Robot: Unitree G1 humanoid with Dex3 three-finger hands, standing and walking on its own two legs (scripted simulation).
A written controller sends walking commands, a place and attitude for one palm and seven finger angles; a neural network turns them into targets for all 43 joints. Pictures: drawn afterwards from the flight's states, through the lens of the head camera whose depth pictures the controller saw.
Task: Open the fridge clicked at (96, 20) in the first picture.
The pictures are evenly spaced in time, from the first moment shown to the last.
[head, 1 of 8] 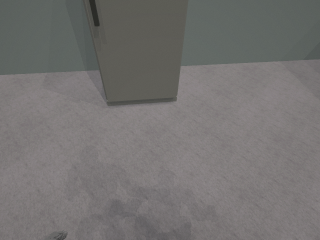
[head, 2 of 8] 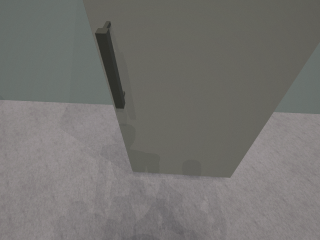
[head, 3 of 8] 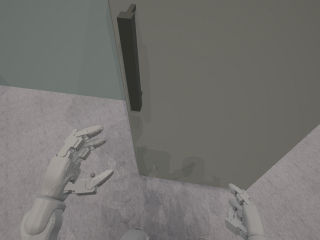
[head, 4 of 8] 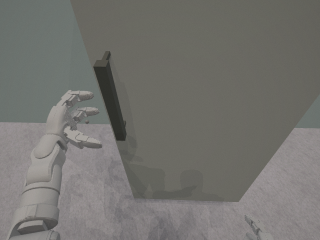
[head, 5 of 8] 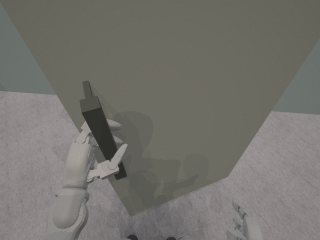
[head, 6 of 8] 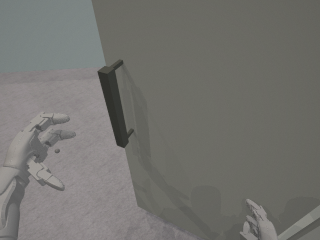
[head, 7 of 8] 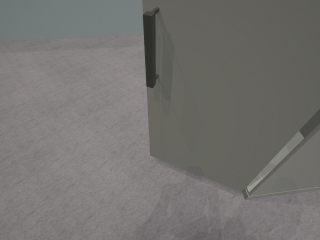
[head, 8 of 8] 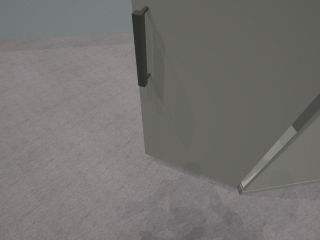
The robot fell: no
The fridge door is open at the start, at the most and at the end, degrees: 0 62 59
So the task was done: yes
